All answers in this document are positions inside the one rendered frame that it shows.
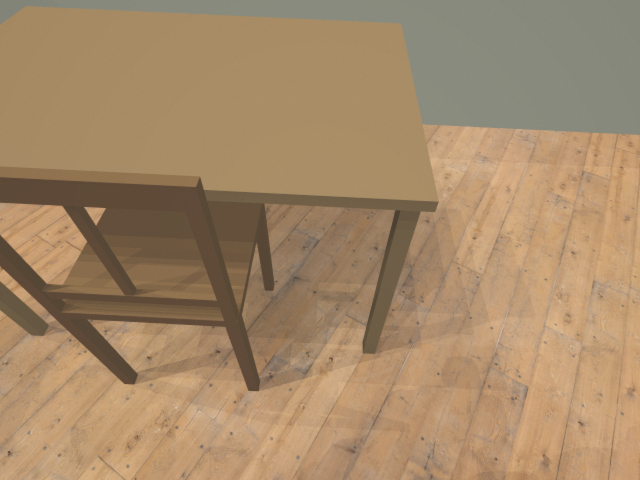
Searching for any chair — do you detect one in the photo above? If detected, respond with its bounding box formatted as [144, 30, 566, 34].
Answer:
[0, 166, 274, 391]

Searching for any table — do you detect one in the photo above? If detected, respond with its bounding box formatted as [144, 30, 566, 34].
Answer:
[0, 6, 439, 354]

